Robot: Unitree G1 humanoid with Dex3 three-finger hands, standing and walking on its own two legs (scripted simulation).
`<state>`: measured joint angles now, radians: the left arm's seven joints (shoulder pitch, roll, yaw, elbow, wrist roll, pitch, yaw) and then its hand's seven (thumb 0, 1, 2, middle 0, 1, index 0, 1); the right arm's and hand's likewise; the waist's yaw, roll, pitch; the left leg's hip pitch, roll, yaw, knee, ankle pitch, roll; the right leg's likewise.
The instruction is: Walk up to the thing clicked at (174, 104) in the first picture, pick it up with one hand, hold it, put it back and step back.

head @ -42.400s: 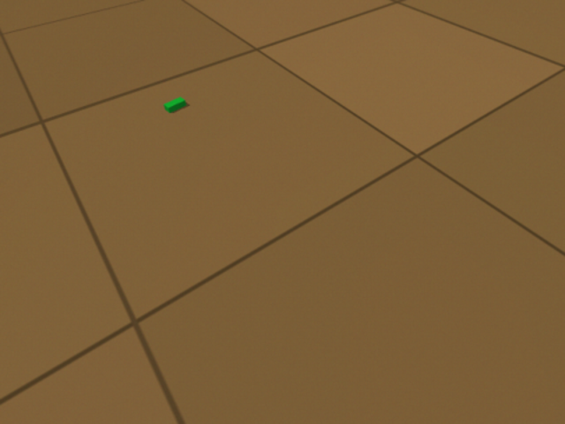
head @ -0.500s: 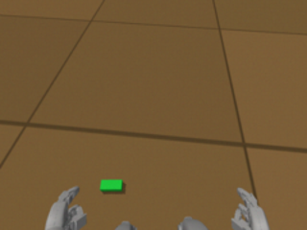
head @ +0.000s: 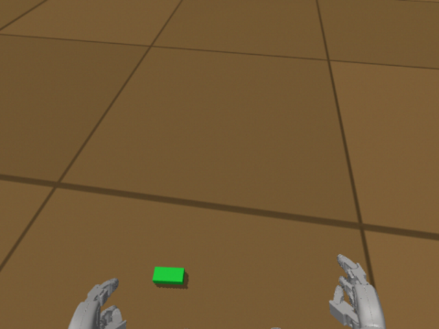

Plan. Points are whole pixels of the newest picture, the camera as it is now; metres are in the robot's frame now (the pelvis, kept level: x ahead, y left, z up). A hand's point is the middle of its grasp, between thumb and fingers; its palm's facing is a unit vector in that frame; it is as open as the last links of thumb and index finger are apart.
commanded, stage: home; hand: left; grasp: from above
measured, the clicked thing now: (169, 275) +0.46 +0.22 -0.70
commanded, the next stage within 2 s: stand in 1.60 s
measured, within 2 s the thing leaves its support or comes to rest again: neither
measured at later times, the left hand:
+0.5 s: hand (123, 325) +0.16 +0.18 -0.05, palm faces +0.04 -0.98 -0.20, open 7.4 cm
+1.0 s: hand (125, 325) +0.16 +0.18 -0.05, palm faces +0.04 -0.98 -0.20, open 7.4 cm
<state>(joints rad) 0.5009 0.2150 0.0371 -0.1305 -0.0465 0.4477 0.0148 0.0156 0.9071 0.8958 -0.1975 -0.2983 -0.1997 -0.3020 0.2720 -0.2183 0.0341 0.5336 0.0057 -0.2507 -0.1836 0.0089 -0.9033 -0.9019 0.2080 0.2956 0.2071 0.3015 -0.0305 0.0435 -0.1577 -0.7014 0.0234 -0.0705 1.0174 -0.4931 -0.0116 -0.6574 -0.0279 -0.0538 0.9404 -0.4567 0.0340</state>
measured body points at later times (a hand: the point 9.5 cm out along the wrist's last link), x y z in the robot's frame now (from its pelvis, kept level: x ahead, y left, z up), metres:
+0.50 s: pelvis +0.00 +0.00 +0.00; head +0.02 +0.01 +0.45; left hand +0.16 +0.23 -0.03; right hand +0.15 -0.25 -0.06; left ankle +0.01 +0.12 -0.68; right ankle +0.01 -0.14 -0.68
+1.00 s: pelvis +0.00 +0.00 +0.00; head +0.02 +0.00 +0.45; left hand +0.16 +0.23 -0.03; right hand +0.16 -0.25 -0.06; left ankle +0.01 +0.12 -0.68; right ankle +0.01 -0.14 -0.68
